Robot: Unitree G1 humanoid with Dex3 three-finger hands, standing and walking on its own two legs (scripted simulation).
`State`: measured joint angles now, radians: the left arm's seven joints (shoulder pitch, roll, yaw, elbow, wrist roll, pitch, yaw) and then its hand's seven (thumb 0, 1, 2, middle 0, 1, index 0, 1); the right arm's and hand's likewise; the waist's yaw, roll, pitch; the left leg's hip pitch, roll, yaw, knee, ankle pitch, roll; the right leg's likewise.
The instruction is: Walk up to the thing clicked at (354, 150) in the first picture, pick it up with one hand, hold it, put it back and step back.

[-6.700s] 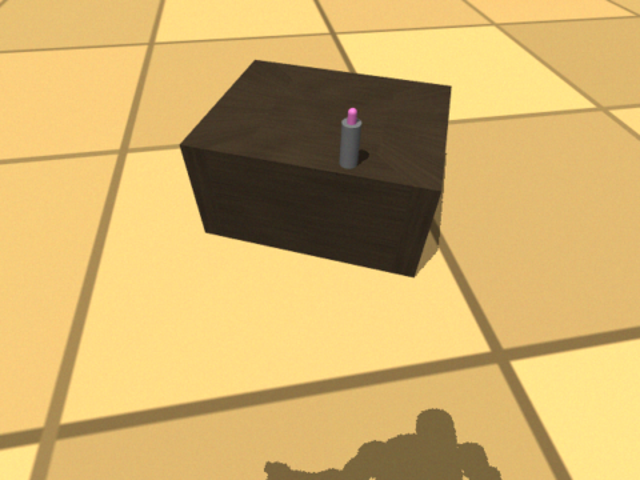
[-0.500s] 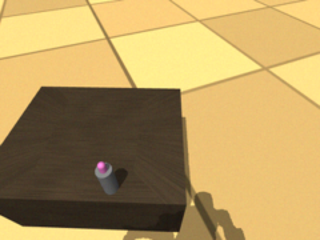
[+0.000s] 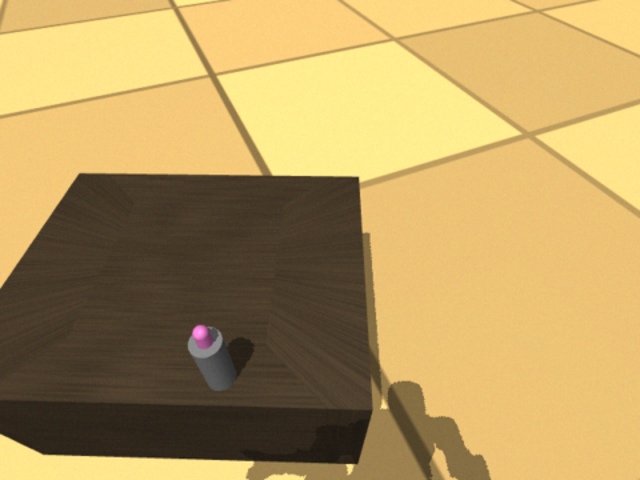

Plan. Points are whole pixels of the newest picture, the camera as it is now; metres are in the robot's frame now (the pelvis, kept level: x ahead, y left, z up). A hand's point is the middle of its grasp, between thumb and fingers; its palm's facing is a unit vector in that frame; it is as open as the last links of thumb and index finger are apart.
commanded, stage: go down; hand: left
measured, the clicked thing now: (211, 355) +0.39 +0.23 -0.23
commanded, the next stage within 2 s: none
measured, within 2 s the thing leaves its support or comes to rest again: neither
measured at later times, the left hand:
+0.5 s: hand out of the picture +0.13 +0.27 -0.15, palm faces +0.04 -0.94 -0.33, open 15.1 cm
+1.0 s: hand out of the picture +0.15 +0.28 -0.13, palm faces +0.06 -0.95 -0.31, open 17.4 cm
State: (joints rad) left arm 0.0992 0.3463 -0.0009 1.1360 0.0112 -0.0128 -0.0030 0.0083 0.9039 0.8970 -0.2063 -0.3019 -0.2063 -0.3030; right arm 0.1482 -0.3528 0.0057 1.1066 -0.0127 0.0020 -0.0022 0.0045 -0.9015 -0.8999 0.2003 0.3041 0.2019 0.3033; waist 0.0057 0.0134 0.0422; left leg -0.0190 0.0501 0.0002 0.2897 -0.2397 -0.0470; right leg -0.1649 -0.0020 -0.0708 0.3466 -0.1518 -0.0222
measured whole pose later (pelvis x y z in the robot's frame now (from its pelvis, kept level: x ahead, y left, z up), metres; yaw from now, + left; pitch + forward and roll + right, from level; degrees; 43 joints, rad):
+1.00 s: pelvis +0.00 +0.05 -0.03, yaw +1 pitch +7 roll -1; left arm 0.26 0.30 0.09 0.35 0.01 0.39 -0.02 0.00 -0.56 0.02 -0.11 -0.05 -0.10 -0.06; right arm 0.21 -0.25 -0.11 0.67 0.02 -0.14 -0.05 -0.01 0.49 -0.05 0.06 0.05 0.06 0.05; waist 0.00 0.03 -0.06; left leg -0.40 0.00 -0.01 0.71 -0.43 0.01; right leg -0.49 -0.06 -0.06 0.64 -0.27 0.04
